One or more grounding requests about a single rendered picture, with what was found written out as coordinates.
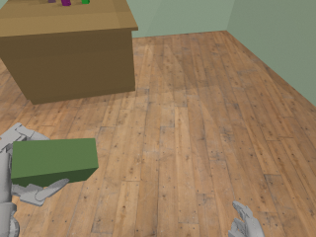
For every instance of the robot left hand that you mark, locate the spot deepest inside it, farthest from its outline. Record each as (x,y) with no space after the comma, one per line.
(31,194)

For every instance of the sponge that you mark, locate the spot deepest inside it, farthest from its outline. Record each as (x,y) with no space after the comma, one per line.
(44,162)

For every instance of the robot left forearm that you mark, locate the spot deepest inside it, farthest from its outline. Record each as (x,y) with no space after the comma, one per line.
(9,226)

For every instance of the table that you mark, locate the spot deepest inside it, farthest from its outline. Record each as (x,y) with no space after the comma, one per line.
(59,53)

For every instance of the robot right hand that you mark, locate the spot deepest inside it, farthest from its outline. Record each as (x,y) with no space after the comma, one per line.
(251,227)

